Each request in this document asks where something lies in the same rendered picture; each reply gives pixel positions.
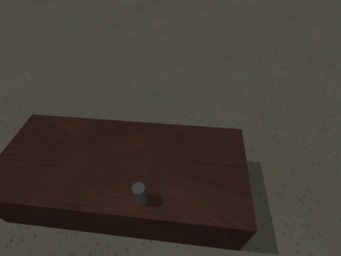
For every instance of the can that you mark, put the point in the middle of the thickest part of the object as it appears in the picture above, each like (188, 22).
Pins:
(139, 193)

